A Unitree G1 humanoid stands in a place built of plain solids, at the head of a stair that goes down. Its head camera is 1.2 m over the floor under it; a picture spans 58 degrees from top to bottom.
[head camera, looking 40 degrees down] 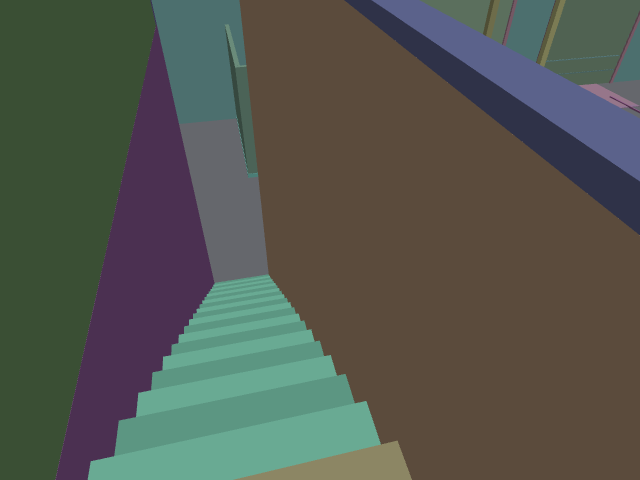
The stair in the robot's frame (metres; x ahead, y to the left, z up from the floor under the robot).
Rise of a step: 0.20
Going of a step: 0.24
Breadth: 0.90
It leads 13 degrees to the left of straight ahead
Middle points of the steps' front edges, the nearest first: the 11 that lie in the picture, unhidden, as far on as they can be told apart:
0.69 0.28 -0.20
0.93 0.33 -0.39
1.16 0.39 -0.59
1.40 0.44 -0.79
1.63 0.49 -0.99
1.86 0.55 -1.18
2.10 0.60 -1.38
2.33 0.66 -1.58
2.57 0.71 -1.78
2.80 0.77 -1.97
3.03 0.82 -2.17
